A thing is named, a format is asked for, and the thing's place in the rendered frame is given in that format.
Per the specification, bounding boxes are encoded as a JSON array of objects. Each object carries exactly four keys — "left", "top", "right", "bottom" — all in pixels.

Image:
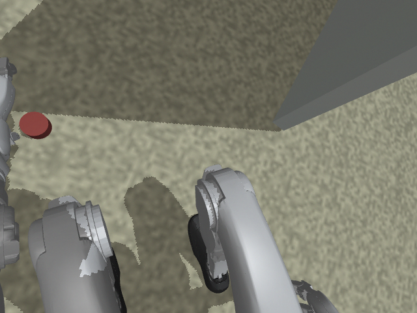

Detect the right robot foot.
[{"left": 188, "top": 214, "right": 229, "bottom": 293}]

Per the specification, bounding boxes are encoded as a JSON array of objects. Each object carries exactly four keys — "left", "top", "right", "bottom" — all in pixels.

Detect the tin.
[{"left": 20, "top": 112, "right": 52, "bottom": 139}]

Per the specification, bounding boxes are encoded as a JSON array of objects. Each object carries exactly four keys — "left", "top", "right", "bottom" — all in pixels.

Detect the left robot foot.
[{"left": 109, "top": 248, "right": 127, "bottom": 313}]

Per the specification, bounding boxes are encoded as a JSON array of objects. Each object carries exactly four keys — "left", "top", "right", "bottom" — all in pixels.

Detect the left robot hand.
[{"left": 0, "top": 57, "right": 20, "bottom": 145}]

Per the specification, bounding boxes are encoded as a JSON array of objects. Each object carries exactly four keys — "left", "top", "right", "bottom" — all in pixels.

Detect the right robot hand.
[{"left": 291, "top": 280, "right": 339, "bottom": 313}]

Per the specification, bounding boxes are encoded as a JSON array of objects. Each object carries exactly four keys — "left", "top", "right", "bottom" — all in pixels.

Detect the left robot arm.
[{"left": 0, "top": 119, "right": 20, "bottom": 313}]

